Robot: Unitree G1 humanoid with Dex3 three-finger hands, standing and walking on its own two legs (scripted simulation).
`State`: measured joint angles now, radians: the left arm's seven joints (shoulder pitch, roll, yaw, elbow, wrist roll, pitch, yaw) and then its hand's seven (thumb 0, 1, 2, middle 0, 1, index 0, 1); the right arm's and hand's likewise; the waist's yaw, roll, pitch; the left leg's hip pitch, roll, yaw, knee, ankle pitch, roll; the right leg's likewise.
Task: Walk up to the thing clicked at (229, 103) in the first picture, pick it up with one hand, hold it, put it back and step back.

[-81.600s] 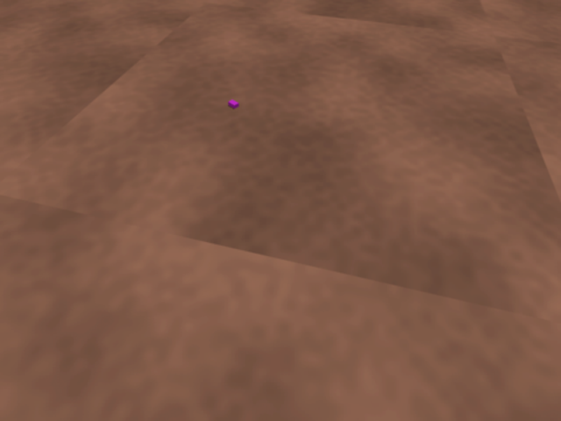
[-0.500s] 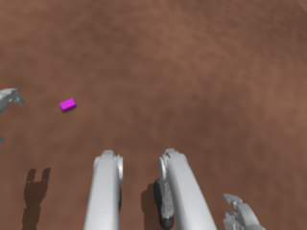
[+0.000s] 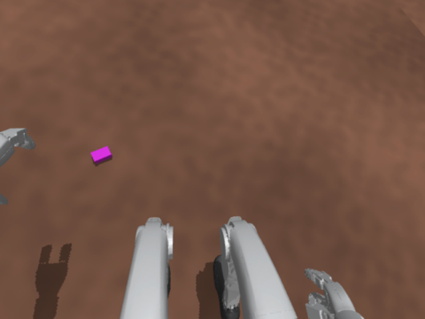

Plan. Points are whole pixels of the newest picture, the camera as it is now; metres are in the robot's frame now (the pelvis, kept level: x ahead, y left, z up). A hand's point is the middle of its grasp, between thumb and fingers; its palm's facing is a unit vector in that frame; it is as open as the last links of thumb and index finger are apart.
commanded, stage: go down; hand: left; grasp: from above
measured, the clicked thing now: (101, 154) +0.58 +0.33 -0.50
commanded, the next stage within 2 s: approach in 1.14 s
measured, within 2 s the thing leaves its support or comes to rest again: neither
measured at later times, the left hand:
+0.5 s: hand out of the picture +0.36 +0.39 -0.05, palm faces -0.43 -0.04 -0.90, open 11.7 cm
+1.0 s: hand out of the picture +0.36 +0.39 -0.03, palm faces -0.44 -0.04 -0.90, open 11.7 cm
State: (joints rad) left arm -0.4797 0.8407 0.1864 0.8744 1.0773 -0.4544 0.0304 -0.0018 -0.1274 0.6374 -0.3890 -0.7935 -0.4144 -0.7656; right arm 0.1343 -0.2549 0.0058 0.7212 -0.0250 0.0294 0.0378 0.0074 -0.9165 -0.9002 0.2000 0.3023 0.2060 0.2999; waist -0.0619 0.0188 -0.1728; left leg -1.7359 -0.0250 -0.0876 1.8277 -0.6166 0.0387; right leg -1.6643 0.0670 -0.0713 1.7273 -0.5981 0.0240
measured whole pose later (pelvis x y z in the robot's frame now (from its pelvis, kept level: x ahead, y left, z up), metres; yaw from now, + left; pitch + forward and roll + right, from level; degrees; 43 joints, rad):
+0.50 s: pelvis +0.01 +0.00 +0.02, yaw +0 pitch +29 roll -8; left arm -0.47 0.84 0.20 0.90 1.10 -0.47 0.06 0.00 -0.14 0.65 -0.43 -0.72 -0.43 -0.72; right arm 0.14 -0.26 0.00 0.72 -0.03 0.04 0.05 0.01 -0.92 -0.90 0.20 0.30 0.21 0.30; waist -0.06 0.02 -0.17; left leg -1.67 -0.02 -0.09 1.77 -0.61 0.04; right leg -1.60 0.07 -0.07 1.66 -0.59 0.02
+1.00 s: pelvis +0.01 +0.01 +0.04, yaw +0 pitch +29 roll -8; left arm -0.45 0.84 0.21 0.89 1.10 -0.48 0.06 0.00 -0.13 0.65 -0.45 -0.69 -0.45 -0.70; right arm 0.14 -0.26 0.00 0.72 -0.02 0.04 0.05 0.01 -0.92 -0.90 0.20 0.30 0.21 0.30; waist -0.06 0.02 -0.17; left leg -1.60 -0.02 -0.09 1.71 -0.61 0.04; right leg -1.53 0.07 -0.06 1.60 -0.58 0.03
